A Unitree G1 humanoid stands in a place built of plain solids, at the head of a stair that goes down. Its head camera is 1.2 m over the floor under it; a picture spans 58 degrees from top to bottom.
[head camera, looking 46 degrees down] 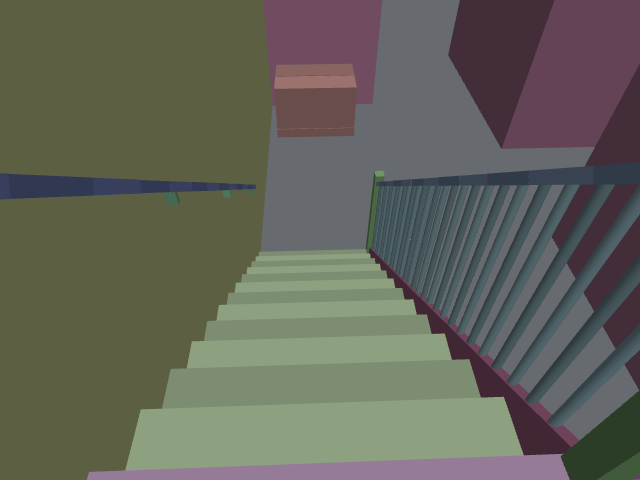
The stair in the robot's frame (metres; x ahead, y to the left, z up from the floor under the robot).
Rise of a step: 0.20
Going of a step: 0.24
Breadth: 1.20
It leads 2 degrees to the left of straight ahead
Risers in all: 13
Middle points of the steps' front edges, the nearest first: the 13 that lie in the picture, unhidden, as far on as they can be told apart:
0.36 -0.02 0.00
0.60 -0.01 -0.20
0.85 -0.01 -0.39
1.09 0.00 -0.59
1.33 0.01 -0.79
1.58 0.02 -0.98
1.82 0.03 -1.18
2.06 0.04 -1.38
2.31 0.05 -1.58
2.55 0.06 -1.77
2.79 0.06 -1.97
3.04 0.07 -2.17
3.28 0.08 -2.36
